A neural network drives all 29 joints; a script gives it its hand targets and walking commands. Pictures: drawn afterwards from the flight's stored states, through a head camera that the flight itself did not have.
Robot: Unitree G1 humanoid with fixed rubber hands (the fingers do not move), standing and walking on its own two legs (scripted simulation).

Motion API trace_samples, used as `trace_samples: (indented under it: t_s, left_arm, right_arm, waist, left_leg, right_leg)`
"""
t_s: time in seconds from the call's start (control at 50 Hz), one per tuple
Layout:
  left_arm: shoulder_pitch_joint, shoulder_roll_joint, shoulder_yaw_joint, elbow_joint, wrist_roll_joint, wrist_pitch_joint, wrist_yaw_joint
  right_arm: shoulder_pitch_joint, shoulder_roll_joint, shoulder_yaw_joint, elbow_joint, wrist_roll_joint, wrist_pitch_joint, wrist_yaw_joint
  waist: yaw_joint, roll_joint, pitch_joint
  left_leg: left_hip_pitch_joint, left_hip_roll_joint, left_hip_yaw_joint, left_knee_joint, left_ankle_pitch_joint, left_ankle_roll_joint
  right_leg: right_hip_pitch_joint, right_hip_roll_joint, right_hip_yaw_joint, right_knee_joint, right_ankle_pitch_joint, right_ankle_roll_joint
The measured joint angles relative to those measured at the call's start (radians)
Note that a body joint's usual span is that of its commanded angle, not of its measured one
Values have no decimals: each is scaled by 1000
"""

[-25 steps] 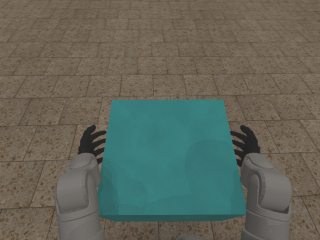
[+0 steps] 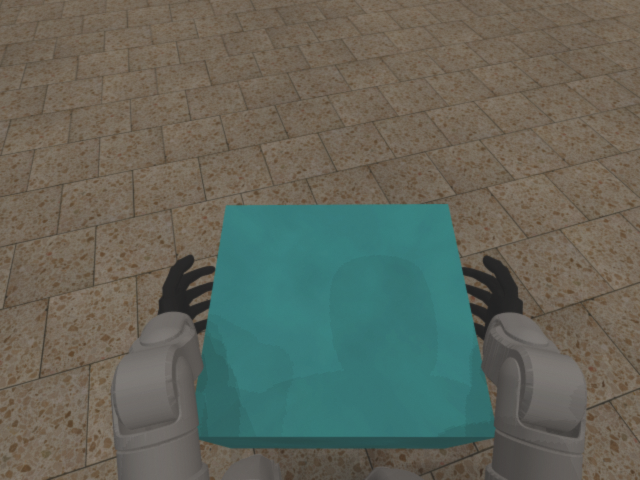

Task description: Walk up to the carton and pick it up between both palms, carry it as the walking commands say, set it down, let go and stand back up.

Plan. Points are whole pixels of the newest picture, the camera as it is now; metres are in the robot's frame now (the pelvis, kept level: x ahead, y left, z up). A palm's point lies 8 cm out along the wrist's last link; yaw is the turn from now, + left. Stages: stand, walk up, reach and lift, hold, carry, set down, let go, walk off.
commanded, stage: carry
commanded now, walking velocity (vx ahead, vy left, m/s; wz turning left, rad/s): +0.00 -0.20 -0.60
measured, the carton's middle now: (337, 329) +0.29 -0.01 +0.00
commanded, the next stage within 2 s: none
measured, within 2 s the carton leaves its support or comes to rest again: neither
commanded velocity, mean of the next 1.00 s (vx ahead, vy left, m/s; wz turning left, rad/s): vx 0.00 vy -0.20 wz -0.60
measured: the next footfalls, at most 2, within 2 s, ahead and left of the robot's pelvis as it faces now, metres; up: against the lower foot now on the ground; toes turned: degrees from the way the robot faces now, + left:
left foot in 0.08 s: +0.07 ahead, +0.08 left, +0.00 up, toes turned +9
right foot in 0.42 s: +0.02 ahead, -0.29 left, +0.00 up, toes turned -25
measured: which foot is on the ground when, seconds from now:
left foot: up 0.00-0.06, down 0.08-0.42, up 0.44-0.72, down 0.74-1.00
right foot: down 0.00-0.08, up 0.10-0.40, down 0.42-0.74, up 0.76-1.00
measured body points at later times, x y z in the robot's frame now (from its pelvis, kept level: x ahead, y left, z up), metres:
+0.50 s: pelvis -0.02 -0.15 +0.00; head +0.01 -0.17 +0.44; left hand +0.31 -0.08 +0.06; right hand +0.19 -0.42 +0.05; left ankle +0.00 +0.03 -0.68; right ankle -0.02 -0.27 -0.72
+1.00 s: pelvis -0.08 -0.26 +0.02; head -0.04 -0.25 +0.46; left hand +0.26 -0.27 +0.08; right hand +0.04 -0.57 +0.10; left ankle +0.01 -0.14 -0.72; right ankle -0.16 -0.42 -0.67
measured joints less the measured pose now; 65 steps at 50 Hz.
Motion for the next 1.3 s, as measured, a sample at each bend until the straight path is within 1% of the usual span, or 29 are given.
trace_samples:
  t_s: [0.06,0.08,0.12,0.16,0.2,0.26,0.32,0.38,0.42,0.44,0.46,0.5,0.56,0.66,0.72,0.74,0.76,0.8,0.86,0.9,0.98,1.04,1.08,1.1,1.12,1.14,1.18,1.24,1.3]
  left_arm:
    - [4,0,0,-7,6,4,2]
    - [6,3,2,-10,6,8,4]
    - [17,11,6,-5,3,11,8]
    - [23,17,7,-3,-7,23,21]
    - [13,17,5,1,-21,35,37]
    - [-8,22,-3,-13,-36,37,47]
    - [-28,31,1,-25,-37,33,37]
    - [-35,30,9,-21,-31,33,27]
    - [-37,20,8,-14,-24,35,25]
    - [-38,3,6,-1,-18,25,27]
    - [-34,-13,-3,15,-12,11,35]
    - [-25,-7,-36,39,-16,5,57]
    - [-8,-1,-30,46,-14,2,46]
    - [6,1,-2,-1,-7,-12,7]
    - [12,1,-7,-17,-3,-9,10]
    - [15,3,-7,-22,-4,-5,14]
    - [18,6,-3,-21,-6,-2,18]
    - [33,11,-1,-20,-11,5,28]
    - [31,9,0,-17,-27,26,48]
    - [19,10,-5,-21,-33,30,55]
    - [-9,25,-10,-37,-35,28,46]
    - [-19,26,-4,-27,-27,30,34]
    - [-21,20,-5,-17,-20,34,30]
    - [-24,7,-7,-6,-15,30,31]
    - [-23,-8,-15,12,-7,16,38]
    - [-20,-8,-33,29,-7,10,51]
    - [-12,-3,-52,51,-11,7,67]
    - [1,0,-36,50,-12,6,55]
    - [6,1,-16,20,-7,-2,29]
  right_arm:
    - [-4,1,0,14,0,-7,5]
    - [-5,1,4,23,0,-11,7]
    - [-8,2,15,54,-6,-21,9]
    - [-6,1,21,76,-9,-22,12]
    - [-1,1,14,74,-14,-20,19]
    - [-10,2,2,45,-11,-19,20]
    - [-28,4,5,23,-12,-17,15]
    - [-36,5,10,21,-25,-11,19]
    - [-30,3,6,16,-38,-4,30]
    - [-32,-5,-5,16,-42,-1,39]
    - [-31,-15,-21,24,-40,0,48]
    - [-28,-29,-38,43,-23,6,50]
    - [-20,-27,-29,50,7,11,16]
    - [2,3,-9,8,24,-16,-12]
    - [5,0,-4,11,20,-26,0]
    - [3,0,-1,19,17,-29,4]
    - [1,1,3,34,14,-35,6]
    - [-2,1,12,65,2,-39,17]
    - [6,0,10,75,-9,-35,28]
    - [5,1,1,60,-9,-32,31]
    - [-15,2,-1,28,-7,-28,25]
    - [-22,3,4,26,-16,-20,23]
    - [-16,2,2,24,-27,-11,30]
    - [-18,-5,-5,24,-33,-7,39]
    - [-21,-17,-19,35,-33,-6,50]
    - [-24,-28,-31,50,-28,-3,56]
    - [-25,-44,-36,74,-10,3,49]
    - [-19,-40,-22,75,21,8,12]
    - [-6,-18,-14,45,34,-8,-9]
  waist:
    - [8,-24,-22]
    - [12,-39,-30]
    - [23,-49,-40]
    - [30,-43,-36]
    - [35,-39,-26]
    - [39,-19,-5]
    - [39,2,7]
    - [36,23,6]
    - [30,29,-9]
    - [30,44,-13]
    - [26,53,-14]
    - [9,48,-3]
    - [-10,34,17]
    - [-4,1,22]
    - [11,-27,-1]
    - [15,-42,-11]
    - [19,-58,-17]
    - [31,-54,-26]
    - [34,-45,-21]
    - [34,-30,-11]
    - [30,-1,3]
    - [24,18,0]
    - [20,24,-14]
    - [21,33,-20]
    - [21,44,-24]
    - [16,45,-20]
    - [0,40,-6]
    - [-16,29,12]
    - [-17,14,18]
  left_leg:
    - [88,-36,26,-221,93,25]
    - [124,-39,40,-299,153,59]
    - [138,-8,64,-303,175,120]
    - [164,30,85,-324,174,127]
    - [192,62,99,-364,193,106]
    - [217,119,119,-398,218,72]
    - [226,185,143,-404,228,35]
    - [233,249,161,-390,229,-13]
    - [215,287,155,-338,213,-48]
    - [184,299,119,-272,168,-51]
    - [142,280,67,-180,49,-55]
    - [56,193,-11,31,-122,-49]
    - [-17,86,-25,167,-114,-23]
    - [-6,-12,9,12,-9,18]
    - [73,-47,27,-191,71,48]
    - [113,-50,43,-280,119,74]
    - [124,-43,55,-295,146,115]
    - [141,-2,81,-301,160,148]
    - [192,48,108,-363,189,125]
    - [215,86,121,-394,210,101]
    - [232,173,153,-405,228,53]
    - [235,237,170,-386,229,6]
    - [221,276,168,-341,217,-31]
    - [196,293,143,-289,192,-40]
    - [155,284,90,-209,76,-48]
    - [108,250,36,-105,-38,-52]
    - [26,166,-27,76,-141,-42]
    - [-35,79,-32,163,-87,-20]
    - [-31,20,-15,82,-27,4]
  right_leg:
    - [-4,39,16,4,2,-14]
    - [-8,50,25,17,-3,-16]
    - [-52,65,33,166,-140,27]
    - [-113,58,45,388,-180,67]
    - [-144,18,57,514,-147,102]
    - [-140,-52,58,484,-141,134]
    - [-94,-99,30,314,-164,139]
    - [-10,-102,-15,100,-133,131]
    - [67,-89,-34,-67,-39,116]
    - [58,-76,-40,-74,63,104]
    - [32,-68,-38,-30,56,90]
    - [-1,-69,-28,27,-7,68]
    - [-10,-53,-14,25,-15,49]
    - [-16,10,-1,5,7,-1]
    - [-19,51,9,4,12,-20]
    - [-23,63,16,14,9,-24]
    - [-35,68,23,55,-41,-3]
    - [-96,74,30,276,-163,41]
    - [-153,30,59,530,-144,97]
    - [-152,-19,68,542,-126,124]
    - [-96,-95,45,335,-148,135]
    - [-14,-104,6,123,-125,128]
    - [63,-90,-14,-45,-52,115]
    - [69,-78,-20,-82,66,111]
    - [40,-66,-19,-42,74,100]
    - [15,-62,-15,-1,38,87]
    - [-13,-58,-6,34,-2,65]
    - [-26,-31,3,22,13,42]
    - [-34,8,6,7,31,9]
